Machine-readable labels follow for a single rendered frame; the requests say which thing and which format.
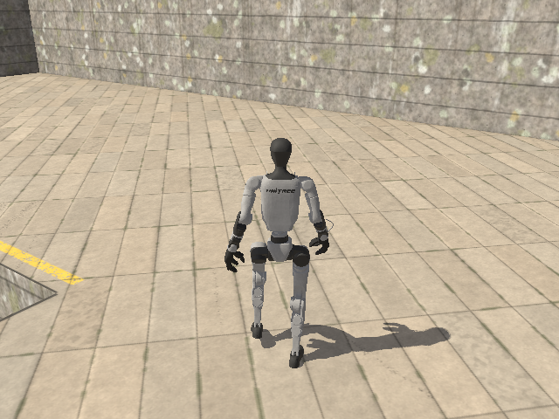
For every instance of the robot right forearm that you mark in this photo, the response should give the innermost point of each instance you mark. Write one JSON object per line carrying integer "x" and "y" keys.
{"x": 321, "y": 228}

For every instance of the humanoid robot torso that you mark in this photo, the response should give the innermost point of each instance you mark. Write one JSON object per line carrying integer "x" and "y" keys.
{"x": 280, "y": 200}

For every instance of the robot right hand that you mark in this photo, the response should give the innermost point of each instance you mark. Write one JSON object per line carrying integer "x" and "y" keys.
{"x": 316, "y": 241}

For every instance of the left robot upper arm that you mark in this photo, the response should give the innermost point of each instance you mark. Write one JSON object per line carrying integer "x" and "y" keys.
{"x": 252, "y": 184}

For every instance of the right robot upper arm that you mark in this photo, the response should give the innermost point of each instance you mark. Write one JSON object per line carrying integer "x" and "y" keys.
{"x": 307, "y": 184}

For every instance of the robot left forearm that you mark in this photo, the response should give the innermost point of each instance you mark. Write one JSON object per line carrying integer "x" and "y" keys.
{"x": 237, "y": 235}

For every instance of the robot right thigh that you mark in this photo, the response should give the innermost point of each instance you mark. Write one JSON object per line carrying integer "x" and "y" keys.
{"x": 301, "y": 258}

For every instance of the robot left hand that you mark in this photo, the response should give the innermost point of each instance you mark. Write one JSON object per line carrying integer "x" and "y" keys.
{"x": 228, "y": 258}

